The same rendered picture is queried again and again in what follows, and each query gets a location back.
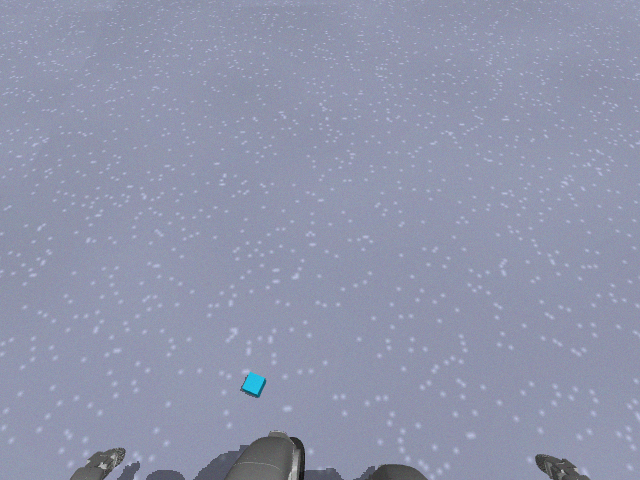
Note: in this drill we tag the left robot foot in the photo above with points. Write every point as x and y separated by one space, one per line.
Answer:
300 446

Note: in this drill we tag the left robot hand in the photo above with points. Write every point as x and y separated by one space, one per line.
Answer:
100 465

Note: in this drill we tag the right robot hand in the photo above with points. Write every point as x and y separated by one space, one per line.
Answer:
558 469

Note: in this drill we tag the small box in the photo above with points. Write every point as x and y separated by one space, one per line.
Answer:
254 384

